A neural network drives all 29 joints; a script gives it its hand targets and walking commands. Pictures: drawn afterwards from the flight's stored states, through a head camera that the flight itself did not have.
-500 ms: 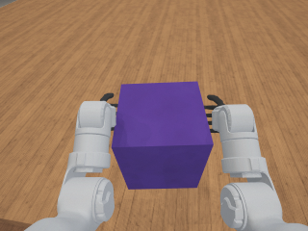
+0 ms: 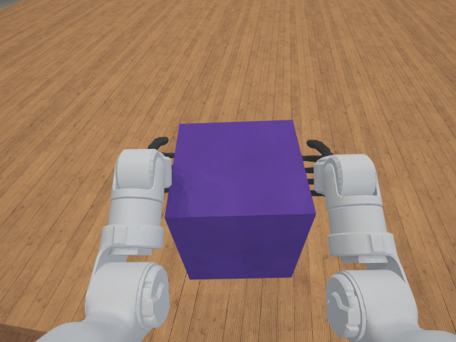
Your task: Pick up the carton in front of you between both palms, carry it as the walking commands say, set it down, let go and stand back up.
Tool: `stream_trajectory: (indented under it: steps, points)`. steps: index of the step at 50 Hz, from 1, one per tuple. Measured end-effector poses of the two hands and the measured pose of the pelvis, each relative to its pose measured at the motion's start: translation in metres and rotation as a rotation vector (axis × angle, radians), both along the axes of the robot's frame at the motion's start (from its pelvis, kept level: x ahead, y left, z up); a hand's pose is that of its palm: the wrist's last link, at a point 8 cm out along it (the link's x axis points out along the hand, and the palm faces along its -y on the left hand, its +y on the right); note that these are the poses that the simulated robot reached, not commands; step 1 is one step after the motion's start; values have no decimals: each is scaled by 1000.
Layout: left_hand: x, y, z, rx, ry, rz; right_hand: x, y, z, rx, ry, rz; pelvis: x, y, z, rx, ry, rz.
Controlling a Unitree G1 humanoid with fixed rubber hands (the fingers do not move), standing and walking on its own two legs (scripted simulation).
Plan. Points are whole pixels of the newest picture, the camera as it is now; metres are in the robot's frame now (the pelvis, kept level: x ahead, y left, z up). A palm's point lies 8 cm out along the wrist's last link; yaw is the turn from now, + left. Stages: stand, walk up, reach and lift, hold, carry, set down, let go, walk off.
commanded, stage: carry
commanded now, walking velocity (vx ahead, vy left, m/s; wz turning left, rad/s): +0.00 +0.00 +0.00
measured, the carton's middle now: (238, 204) +0.36 +0.00 +0.04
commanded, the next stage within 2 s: none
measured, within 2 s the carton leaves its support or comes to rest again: neither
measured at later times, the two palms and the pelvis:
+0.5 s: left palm (154, 168) +0.36 +0.15 +0.14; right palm (325, 172) +0.36 -0.14 +0.13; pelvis +0.00 +0.00 +0.00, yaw +0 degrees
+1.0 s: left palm (154, 167) +0.36 +0.15 +0.14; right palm (324, 171) +0.36 -0.14 +0.13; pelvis +0.01 +0.00 +0.00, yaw +0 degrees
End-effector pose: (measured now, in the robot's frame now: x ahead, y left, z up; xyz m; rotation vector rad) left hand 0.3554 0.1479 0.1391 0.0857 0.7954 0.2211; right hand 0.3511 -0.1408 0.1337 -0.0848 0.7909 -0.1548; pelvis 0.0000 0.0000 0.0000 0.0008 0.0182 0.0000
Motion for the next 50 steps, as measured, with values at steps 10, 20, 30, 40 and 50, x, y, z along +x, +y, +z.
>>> stream_trajectory:
  steps: [10,20,30,40,50]
  points:
    - [2,0,0,0,0,0,2,0,0,0,0,0,2,0,0,0,1,0]
    - [4,0,0,0,0,1,4,0,0,0,1,0,4,0,0,0,2,0]
    - [7,0,0,1,0,1,6,0,0,1,1,0,5,0,0,0,3,1]
    - [8,0,0,0,1,2,7,0,-1,2,3,0,6,0,1,0,4,1]
    - [8,0,0,0,1,2,8,0,-1,2,2,0,6,0,1,0,4,2]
